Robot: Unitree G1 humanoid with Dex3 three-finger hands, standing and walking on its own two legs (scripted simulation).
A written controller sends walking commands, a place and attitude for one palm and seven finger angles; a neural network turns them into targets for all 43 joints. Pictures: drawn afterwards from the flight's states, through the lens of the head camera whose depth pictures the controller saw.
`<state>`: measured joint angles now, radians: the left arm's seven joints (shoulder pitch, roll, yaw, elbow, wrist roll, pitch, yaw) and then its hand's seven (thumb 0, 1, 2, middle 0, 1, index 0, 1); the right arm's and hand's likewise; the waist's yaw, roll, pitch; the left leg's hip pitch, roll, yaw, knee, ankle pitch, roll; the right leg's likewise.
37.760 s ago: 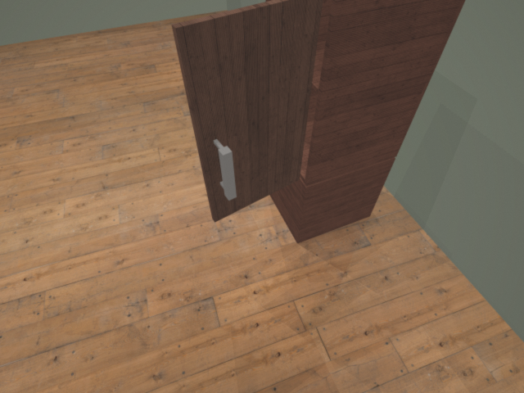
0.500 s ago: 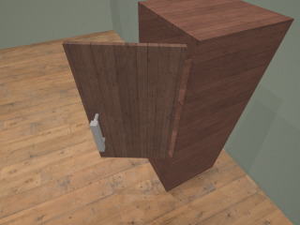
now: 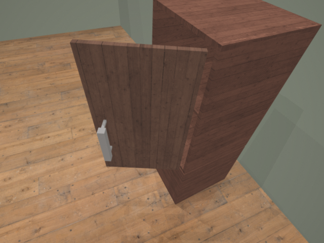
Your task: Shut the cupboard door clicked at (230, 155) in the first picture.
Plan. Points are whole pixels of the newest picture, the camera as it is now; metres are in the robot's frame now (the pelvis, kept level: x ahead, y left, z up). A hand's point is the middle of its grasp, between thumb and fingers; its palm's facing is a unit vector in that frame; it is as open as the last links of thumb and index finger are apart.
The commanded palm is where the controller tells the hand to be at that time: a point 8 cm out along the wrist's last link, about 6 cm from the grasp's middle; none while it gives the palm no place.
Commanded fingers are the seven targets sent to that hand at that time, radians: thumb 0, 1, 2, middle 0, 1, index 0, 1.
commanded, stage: look again from close up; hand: left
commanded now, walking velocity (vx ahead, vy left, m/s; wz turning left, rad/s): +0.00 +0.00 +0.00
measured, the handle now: (106, 140) +0.47 +0.22 -0.11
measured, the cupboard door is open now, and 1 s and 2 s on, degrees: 61 61 61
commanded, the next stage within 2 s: raise the hand and make a fist in 0.08 s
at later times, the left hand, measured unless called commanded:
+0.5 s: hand (109, 215) +0.20 +0.14 -0.04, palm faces -0.03 -1.00 +0.06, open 6.6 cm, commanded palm +0.12 +0.21 -0.07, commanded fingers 0.00 0.90 0.90 -0.49 -0.62 -0.49 -0.62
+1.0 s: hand (106, 225) +0.18 +0.15 -0.08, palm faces +0.01 -1.00 -0.01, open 4.2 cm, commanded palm +0.15 +0.21 -0.07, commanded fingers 0.00 0.90 0.90 -0.95 -1.12 -0.95 -1.12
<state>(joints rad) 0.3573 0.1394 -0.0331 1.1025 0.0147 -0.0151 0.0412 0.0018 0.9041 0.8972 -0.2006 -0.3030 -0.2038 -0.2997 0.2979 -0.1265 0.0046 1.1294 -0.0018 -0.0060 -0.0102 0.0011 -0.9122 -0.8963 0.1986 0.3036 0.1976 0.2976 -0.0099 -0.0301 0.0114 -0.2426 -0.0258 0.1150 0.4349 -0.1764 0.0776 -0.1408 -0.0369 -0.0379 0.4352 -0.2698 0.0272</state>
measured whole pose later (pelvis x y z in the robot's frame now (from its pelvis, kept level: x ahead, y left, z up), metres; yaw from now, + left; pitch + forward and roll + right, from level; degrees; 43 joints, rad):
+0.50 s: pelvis -0.02 -0.01 -0.08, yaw +2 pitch +12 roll -1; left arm 0.35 0.14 0.03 0.17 -0.22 -0.58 -0.22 0.01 0.93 0.90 -0.32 -0.44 -0.33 -0.44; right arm 0.22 -0.27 -0.06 0.62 0.01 -0.30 0.03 0.01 -0.91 -0.90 0.20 0.30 0.20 0.30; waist -0.03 -0.02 -0.17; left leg -0.85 -0.01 0.09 1.04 -0.41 0.07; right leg -0.76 -0.01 -0.05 1.07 -0.51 -0.02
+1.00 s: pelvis -0.01 -0.04 -0.13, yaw +2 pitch +19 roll -2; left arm 0.48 0.22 0.13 -0.07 -0.30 -0.38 -0.31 0.02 0.90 0.90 -0.78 -0.93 -0.78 -0.93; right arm 0.21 -0.18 -0.01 0.54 0.04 -0.14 -0.04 0.01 -0.91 -0.90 0.20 0.30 0.20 0.30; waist 0.03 0.04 -0.19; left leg -1.12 0.03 0.02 1.32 -0.53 0.03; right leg -1.00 0.04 -0.12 1.30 -0.64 -0.07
